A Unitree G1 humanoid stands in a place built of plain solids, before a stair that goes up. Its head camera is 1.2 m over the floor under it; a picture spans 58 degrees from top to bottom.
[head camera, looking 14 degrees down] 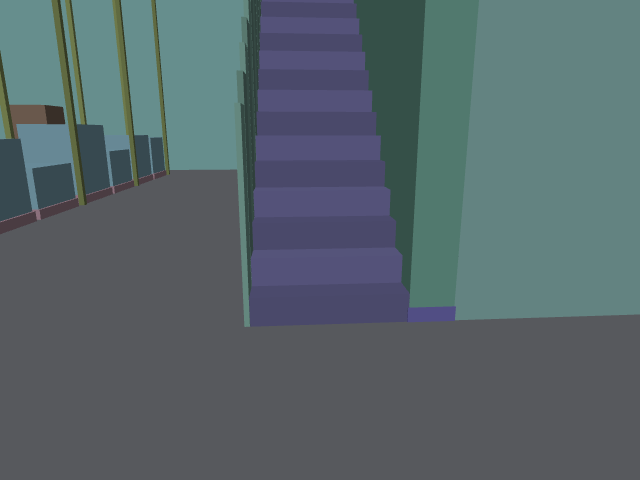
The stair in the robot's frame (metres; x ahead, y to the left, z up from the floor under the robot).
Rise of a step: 0.20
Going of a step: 0.21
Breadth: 1.02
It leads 4 degrees to the left of straight ahead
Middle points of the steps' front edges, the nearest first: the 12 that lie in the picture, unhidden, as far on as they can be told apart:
2.57 -0.07 0.20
2.78 -0.05 0.39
2.99 -0.04 0.59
3.20 -0.02 0.78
3.41 -0.01 0.98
3.62 0.01 1.17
3.83 0.02 1.37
4.04 0.04 1.56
4.25 0.06 1.76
4.46 0.07 1.95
4.67 0.09 2.15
4.88 0.10 2.34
